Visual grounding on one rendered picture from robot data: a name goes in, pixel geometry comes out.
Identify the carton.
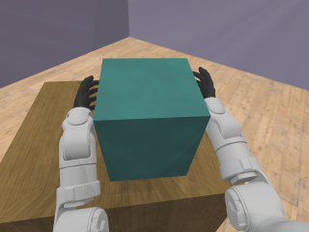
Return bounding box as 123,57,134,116
93,58,211,182

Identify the robot right upper arm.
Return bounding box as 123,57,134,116
225,181,309,232

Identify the robot left hand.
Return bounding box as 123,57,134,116
73,75,99,111

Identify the robot left upper arm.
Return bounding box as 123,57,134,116
54,207,109,232

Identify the robot left forearm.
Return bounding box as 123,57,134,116
52,106,100,232

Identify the robot right forearm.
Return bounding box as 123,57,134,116
205,97,285,215

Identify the pedestal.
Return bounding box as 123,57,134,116
0,80,244,232

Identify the robot right hand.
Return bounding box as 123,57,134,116
192,67,216,99

